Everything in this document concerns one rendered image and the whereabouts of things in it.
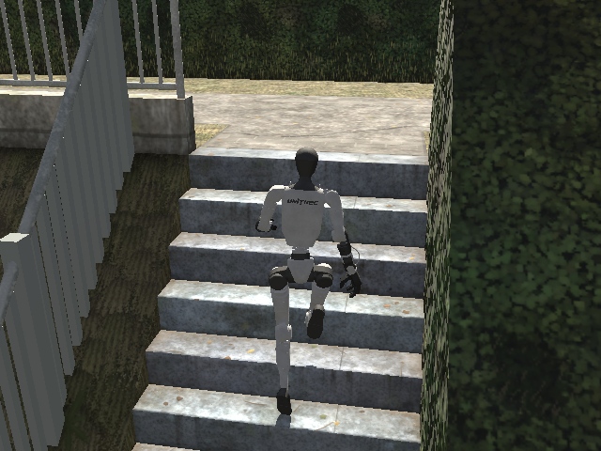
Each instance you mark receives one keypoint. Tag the right robot forearm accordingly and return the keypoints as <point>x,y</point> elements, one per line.
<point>346,255</point>

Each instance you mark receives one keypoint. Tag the right robot upper arm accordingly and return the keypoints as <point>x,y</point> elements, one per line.
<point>332,198</point>

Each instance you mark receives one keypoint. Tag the right robot hand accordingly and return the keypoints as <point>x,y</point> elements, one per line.
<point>355,283</point>

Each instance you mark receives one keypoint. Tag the robot left thigh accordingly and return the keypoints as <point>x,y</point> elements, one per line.
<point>279,290</point>

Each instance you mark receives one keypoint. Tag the left robot hand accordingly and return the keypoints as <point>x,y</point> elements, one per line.
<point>273,227</point>

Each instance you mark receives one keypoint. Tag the left robot shin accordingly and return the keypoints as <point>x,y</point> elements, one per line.
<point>282,358</point>

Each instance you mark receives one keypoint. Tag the left robot upper arm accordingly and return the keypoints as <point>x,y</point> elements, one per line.
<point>274,195</point>

